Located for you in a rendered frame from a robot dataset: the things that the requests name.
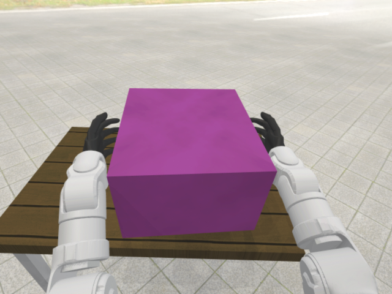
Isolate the robot right upper arm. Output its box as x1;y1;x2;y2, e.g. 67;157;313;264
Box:
300;247;378;294

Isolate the robot right hand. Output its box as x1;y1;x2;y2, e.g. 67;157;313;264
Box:
250;112;285;153

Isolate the robot left hand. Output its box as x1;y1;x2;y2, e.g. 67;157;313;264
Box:
83;112;120;158

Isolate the carton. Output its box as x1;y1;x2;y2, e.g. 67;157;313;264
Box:
107;88;277;238

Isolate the robot left upper arm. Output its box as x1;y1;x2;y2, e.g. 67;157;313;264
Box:
49;271;118;294

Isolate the right robot forearm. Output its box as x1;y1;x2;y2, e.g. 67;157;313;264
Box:
269;146;379;294

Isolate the table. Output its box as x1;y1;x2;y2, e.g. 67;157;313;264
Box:
0;127;305;293

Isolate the left robot forearm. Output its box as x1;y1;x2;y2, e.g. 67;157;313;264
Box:
46;151;110;294

